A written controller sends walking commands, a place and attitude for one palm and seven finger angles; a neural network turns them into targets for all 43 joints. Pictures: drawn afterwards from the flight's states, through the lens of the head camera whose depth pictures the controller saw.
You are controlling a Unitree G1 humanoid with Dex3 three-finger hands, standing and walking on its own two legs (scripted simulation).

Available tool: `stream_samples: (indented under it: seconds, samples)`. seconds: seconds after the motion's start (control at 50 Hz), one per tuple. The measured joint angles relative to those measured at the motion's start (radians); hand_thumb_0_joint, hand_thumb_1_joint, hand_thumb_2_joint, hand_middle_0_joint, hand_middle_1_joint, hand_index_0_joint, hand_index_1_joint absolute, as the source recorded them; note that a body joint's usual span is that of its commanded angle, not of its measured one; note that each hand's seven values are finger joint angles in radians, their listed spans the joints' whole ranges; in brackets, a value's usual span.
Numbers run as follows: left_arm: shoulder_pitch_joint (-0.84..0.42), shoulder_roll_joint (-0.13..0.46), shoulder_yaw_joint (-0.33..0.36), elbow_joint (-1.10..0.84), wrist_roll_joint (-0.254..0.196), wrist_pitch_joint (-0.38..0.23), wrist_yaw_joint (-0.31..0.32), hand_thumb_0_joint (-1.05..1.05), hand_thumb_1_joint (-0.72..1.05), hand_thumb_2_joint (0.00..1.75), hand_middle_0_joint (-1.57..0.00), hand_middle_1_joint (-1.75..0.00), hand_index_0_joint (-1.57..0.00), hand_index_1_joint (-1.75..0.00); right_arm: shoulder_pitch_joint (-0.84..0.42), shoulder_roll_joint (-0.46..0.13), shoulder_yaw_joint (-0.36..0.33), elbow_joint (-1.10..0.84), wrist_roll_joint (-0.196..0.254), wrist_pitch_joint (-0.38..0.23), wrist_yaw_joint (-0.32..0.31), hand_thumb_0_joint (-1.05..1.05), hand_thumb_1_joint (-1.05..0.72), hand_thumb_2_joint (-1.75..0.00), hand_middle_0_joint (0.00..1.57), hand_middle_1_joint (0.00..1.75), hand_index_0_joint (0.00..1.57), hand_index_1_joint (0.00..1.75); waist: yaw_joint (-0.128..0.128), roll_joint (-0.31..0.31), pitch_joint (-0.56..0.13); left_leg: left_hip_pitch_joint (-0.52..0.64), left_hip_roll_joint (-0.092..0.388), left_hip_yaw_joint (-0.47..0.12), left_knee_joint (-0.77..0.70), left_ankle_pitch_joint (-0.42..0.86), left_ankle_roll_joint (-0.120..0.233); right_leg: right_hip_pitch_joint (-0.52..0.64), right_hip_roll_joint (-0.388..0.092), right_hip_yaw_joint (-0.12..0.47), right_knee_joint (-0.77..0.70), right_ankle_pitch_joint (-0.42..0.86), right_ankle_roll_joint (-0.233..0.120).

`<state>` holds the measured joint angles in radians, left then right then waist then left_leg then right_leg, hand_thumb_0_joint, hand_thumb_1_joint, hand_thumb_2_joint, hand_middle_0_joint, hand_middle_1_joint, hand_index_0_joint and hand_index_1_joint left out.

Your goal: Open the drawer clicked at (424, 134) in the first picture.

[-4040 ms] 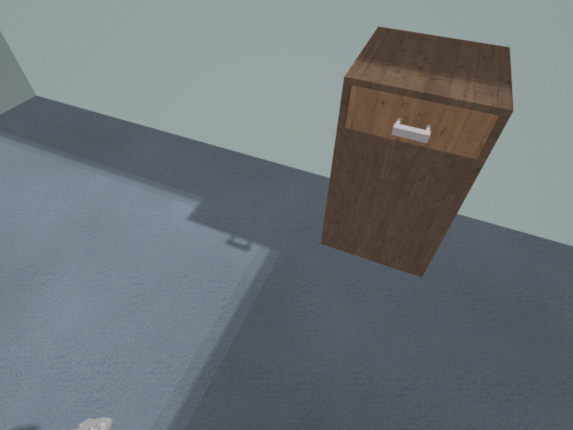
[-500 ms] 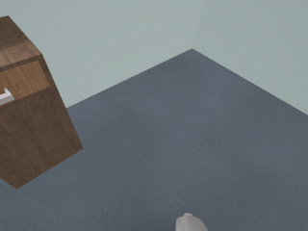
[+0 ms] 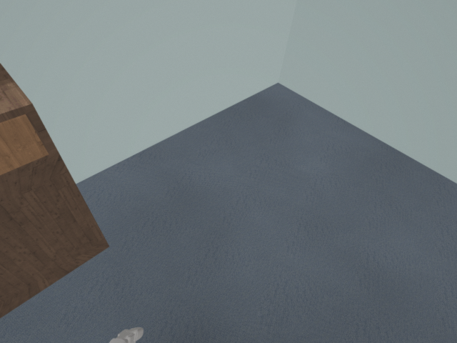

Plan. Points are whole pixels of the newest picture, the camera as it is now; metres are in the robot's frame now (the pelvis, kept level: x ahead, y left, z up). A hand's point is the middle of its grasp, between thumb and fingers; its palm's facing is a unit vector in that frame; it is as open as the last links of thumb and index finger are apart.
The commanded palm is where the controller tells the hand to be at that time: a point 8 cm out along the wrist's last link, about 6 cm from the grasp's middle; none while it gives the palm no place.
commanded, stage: turn to face it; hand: left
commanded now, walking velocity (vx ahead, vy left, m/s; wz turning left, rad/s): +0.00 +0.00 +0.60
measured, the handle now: out of the picture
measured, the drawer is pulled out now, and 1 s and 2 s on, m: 0.00 0.00 0.00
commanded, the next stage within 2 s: take the last steps up to it in 1.24 s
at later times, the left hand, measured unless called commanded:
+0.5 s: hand out of the picture +0.05 +0.23 -0.14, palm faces +0.28 -0.93 -0.26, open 7.4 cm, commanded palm none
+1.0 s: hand out of the picture -0.12 +0.14 -0.16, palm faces +0.59 -0.77 -0.24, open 7.4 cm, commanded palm none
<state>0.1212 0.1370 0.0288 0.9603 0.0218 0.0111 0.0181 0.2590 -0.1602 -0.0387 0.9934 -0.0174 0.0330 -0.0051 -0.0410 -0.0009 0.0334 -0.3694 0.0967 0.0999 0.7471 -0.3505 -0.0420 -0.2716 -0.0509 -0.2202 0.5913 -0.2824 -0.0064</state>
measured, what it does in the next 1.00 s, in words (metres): steps on the spot, turning left: left foot, then right foot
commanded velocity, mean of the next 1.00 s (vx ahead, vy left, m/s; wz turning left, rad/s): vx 0.00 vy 0.00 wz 0.55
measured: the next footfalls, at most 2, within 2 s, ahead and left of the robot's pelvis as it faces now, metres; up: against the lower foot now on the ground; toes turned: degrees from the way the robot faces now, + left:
left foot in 0.02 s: +0.07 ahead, +0.10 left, +0.00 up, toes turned +8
right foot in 0.60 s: +0.07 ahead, -0.14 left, +0.00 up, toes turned +19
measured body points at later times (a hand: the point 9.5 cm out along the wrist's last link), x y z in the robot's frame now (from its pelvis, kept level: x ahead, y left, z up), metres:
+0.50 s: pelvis +0.00 -0.01 +0.02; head +0.02 +0.01 +0.47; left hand +0.04 +0.27 -0.12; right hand +0.10 -0.25 -0.12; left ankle +0.03 +0.09 -0.72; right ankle +0.02 -0.17 -0.68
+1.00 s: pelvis -0.03 -0.04 +0.01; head +0.00 -0.02 +0.46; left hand -0.15 +0.18 -0.14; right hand +0.19 -0.21 -0.13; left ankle -0.12 +0.06 -0.70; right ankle +0.03 -0.16 -0.72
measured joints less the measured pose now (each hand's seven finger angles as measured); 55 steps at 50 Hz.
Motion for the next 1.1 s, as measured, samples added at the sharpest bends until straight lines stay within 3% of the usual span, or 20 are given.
stream_samples:
  seconds: [0.04,0.08,0.14,0.2,0.4,0.52,0.58,0.6,0.66,0.72,0.78,0.86,0.98,1.04,1.1]
  samples:
    - [0.018,0.016,0.015,-0.008,-0.007,0.010,0.000,0.00,0.91,0.90,-0.21,-0.30,-0.20,-0.30,-0.002,0.003,-0.002,-0.007,-0.005,-0.004,0.008,0.01,-0.93,-0.90,0.20,0.30,0.20,0.30,0.012,-0.029,-0.004,0.008,-0.028,0.007,-0.030,0.028,0.060,-0.023,-0.030,-0.001,0.070,-0.061,0.022]
    - [0.037,0.038,0.030,-0.007,-0.005,0.028,0.003,-0.01,0.91,0.90,-0.21,-0.30,-0.20,-0.30,-0.008,0.005,-0.002,-0.019,-0.012,-0.010,0.009,0.00,-0.93,-0.90,0.20,0.30,0.20,0.30,0.016,-0.039,-0.008,0.001,-0.045,0.003,-0.034,0.017,0.101,-0.090,-0.022,0.058,0.236,-0.188,0.039]
    - [0.052,0.072,0.049,0.005,0.000,0.038,-0.001,0.00,0.91,0.90,-0.20,-0.30,-0.20,-0.30,-0.011,0.006,-0.001,-0.033,-0.013,-0.020,0.001,0.00,-0.92,-0.90,0.20,0.30,0.20,0.30,0.014,-0.034,-0.001,0.022,-0.065,-0.017,-0.116,0.060,0.111,-0.180,-0.005,0.132,0.466,-0.174,0.054]
    - [0.067,0.099,0.061,0.009,-0.001,0.035,-0.004,0.00,0.91,0.90,-0.20,-0.30,-0.20,-0.30,-0.012,0.001,-0.001,-0.038,-0.009,-0.024,-0.001,0.00,-0.92,-0.90,0.20,0.30,0.20,0.30,0.022,-0.027,0.004,0.052,-0.085,-0.037,-0.211,0.115,0.120,-0.212,-0.011,0.169,0.519,-0.120,0.073]
    - [0.050,0.129,0.065,-0.006,-0.007,0.047,0.001,0.00,0.91,0.90,-0.20,-0.30,-0.20,-0.30,-0.016,-0.036,-0.020,-0.043,-0.006,-0.007,0.008,0.00,-0.91,-0.90,0.21,0.30,0.20,0.30,0.012,0.002,0.010,0.066,-0.136,-0.140,-0.302,0.195,0.115,-0.167,-0.012,0.224,0.383,-0.120,0.102]
    - [0.014,0.097,0.045,-0.042,-0.013,0.042,0.001,0.00,0.91,0.90,-0.20,-0.30,-0.20,-0.30,-0.021,-0.067,-0.036,-0.051,-0.011,0.013,0.014,0.00,-0.91,-0.90,0.21,0.30,0.20,0.30,-0.009,0.027,0.005,0.031,-0.166,-0.218,-0.282,0.217,0.088,-0.099,0.029,0.231,0.219,-0.148,0.080]
    - [0.018,0.077,0.033,-0.068,-0.017,0.030,0.000,0.00,0.91,0.90,-0.20,-0.30,-0.20,-0.30,-0.020,-0.083,-0.047,-0.058,-0.010,0.029,0.019,0.00,-0.91,-0.90,0.21,0.30,0.20,0.30,-0.009,0.041,-0.006,0.004,-0.184,-0.256,-0.259,0.223,0.064,-0.020,0.048,0.221,0.045,-0.095,0.061]
    - [0.030,0.077,0.029,-0.082,-0.014,0.021,-0.001,0.00,0.91,0.90,-0.20,-0.30,-0.20,-0.30,-0.017,-0.085,-0.052,-0.064,-0.007,0.033,0.021,0.00,-0.91,-0.90,0.21,0.30,0.20,0.30,-0.004,0.033,-0.016,-0.020,-0.198,-0.255,-0.225,0.196,0.056,0.017,0.039,0.223,-0.049,-0.083,0.043]
    - [0.047,0.053,0.014,-0.085,-0.006,0.021,0.002,0.00,0.90,0.90,-0.20,-0.30,-0.20,-0.30,-0.022,-0.105,-0.068,-0.065,-0.012,0.048,0.022,0.01,-0.91,-0.90,0.20,0.30,0.20,0.30,0.000,0.056,-0.010,-0.128,-0.191,-0.213,0.065,-0.022,0.023,0.020,0.028,0.180,-0.042,-0.007,0.006]
    - [0.076,0.042,0.008,-0.077,-0.006,0.025,0.003,0.00,0.90,0.90,-0.21,-0.30,-0.20,-0.30,-0.021,-0.116,-0.072,-0.065,-0.015,0.056,0.034,0.01,-0.91,-0.90,0.20,0.30,0.20,0.30,-0.001,0.056,-0.010,-0.192,-0.150,-0.150,0.327,-0.015,0.001,0.055,0.006,0.139,-0.076,-0.005,0.000]
    - [0.092,0.040,0.003,-0.069,-0.004,0.014,0.003,0.00,0.90,0.90,-0.21,-0.30,-0.20,-0.30,-0.022,-0.117,-0.068,-0.063,-0.013,0.054,0.040,0.01,-0.91,-0.90,0.20,0.30,0.20,0.30,-0.001,0.041,0.003,-0.189,-0.102,-0.121,0.414,0.010,-0.021,0.077,-0.020,0.100,-0.094,0.001,-0.001]
    - [0.112,0.038,-0.002,-0.063,0.000,0.003,0.000,0.00,0.90,0.90,-0.21,-0.30,-0.20,-0.30,-0.036,-0.115,-0.060,-0.047,-0.010,0.063,0.040,0.01,-0.91,-0.90,0.20,0.30,0.20,0.30,0.014,0.026,0.020,-0.131,-0.059,-0.105,0.349,-0.025,-0.038,0.082,-0.054,0.048,-0.089,-0.006,0.004]
    - [0.147,0.061,0.006,-0.036,0.010,0.005,-0.005,0.00,0.90,0.90,-0.21,-0.30,-0.20,-0.30,-0.098,-0.102,-0.037,-0.042,0.001,0.054,0.036,0.01,-0.91,-0.90,0.20,0.30,0.20,0.30,0.055,-0.008,0.043,0.014,-0.052,-0.049,0.058,-0.091,-0.022,0.053,-0.112,-0.004,-0.034,-0.031,0.035]
    - [0.170,0.088,0.020,-0.019,0.003,0.016,-0.006,0.00,0.90,0.90,-0.21,-0.30,-0.20,-0.30,-0.123,-0.096,-0.025,-0.064,0.001,0.026,0.035,0.01,-0.91,-0.90,0.20,0.30,0.20,0.30,0.064,-0.021,0.040,0.107,-0.060,-0.021,-0.155,0.055,0.012,0.013,-0.138,-0.024,0.049,-0.067,0.063]
    - [0.169,0.125,0.034,0.010,-0.002,0.048,0.002,0.00,0.90,0.90,-0.21,-0.30,-0.20,-0.30,-0.152,-0.067,-0.012,-0.074,-0.001,0.000,0.029,0.01,-0.91,-0.90,0.20,0.30,0.20,0.30,0.080,-0.056,0.051,0.096,-0.075,-0.013,-0.122,0.014,0.063,-0.083,-0.114,0.079,0.284,-0.242,0.075]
